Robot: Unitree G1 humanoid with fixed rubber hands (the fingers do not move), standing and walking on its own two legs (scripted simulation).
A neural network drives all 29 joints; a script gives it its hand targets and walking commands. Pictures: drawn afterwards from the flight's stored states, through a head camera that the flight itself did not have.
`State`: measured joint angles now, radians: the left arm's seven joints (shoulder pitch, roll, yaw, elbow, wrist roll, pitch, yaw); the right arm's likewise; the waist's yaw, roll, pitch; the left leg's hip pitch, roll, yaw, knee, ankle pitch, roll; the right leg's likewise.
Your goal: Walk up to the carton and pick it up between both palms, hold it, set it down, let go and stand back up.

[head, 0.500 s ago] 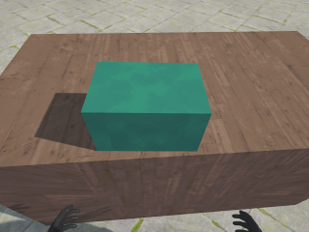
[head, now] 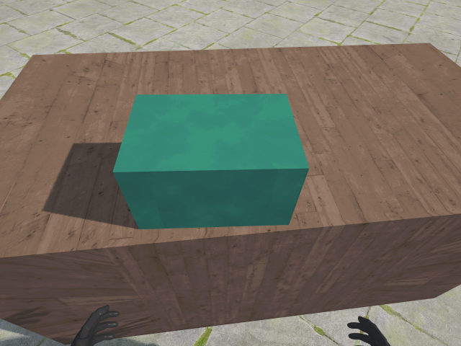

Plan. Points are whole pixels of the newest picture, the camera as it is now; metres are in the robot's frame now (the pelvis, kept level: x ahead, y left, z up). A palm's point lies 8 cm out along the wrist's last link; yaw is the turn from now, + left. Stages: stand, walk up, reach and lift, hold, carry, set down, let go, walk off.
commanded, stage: stand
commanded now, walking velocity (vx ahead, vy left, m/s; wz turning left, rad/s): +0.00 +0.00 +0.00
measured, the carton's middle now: (213, 160) +0.43 +0.04 +0.07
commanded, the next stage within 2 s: none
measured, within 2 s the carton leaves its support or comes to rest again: neither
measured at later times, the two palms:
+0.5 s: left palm out of the picture +0.13 +0.25 -0.09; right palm out of the picture +0.09 -0.27 -0.09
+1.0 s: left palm out of the picture +0.13 +0.25 -0.09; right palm out of the picture +0.07 -0.27 -0.10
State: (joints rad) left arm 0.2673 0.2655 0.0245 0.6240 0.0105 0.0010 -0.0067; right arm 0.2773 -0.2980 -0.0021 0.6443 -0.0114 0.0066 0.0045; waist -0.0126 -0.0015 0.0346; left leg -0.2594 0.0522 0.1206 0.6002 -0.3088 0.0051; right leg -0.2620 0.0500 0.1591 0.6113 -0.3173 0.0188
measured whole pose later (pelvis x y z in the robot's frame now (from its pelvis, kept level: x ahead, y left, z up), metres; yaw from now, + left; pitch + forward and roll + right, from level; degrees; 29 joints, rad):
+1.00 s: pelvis +0.00 +0.00 +0.00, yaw -3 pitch -2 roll +1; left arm 0.28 0.27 0.02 0.64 0.01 0.00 0.00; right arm 0.31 -0.31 0.00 0.67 -0.01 0.01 0.00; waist -0.02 0.00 0.04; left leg -0.25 0.07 0.16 0.60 -0.32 0.01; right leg -0.27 0.07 0.20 0.62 -0.31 0.02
